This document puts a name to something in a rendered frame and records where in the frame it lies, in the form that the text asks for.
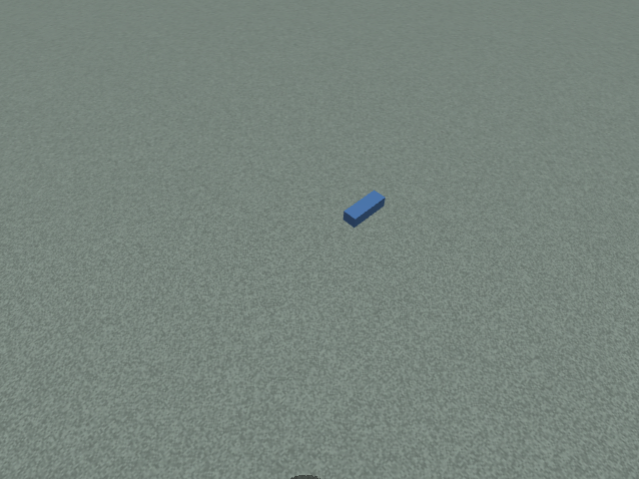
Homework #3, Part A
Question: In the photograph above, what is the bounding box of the carton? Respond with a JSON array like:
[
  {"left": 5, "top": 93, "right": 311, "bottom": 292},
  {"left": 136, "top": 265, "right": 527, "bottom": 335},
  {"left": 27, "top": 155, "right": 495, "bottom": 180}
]
[{"left": 343, "top": 191, "right": 385, "bottom": 228}]

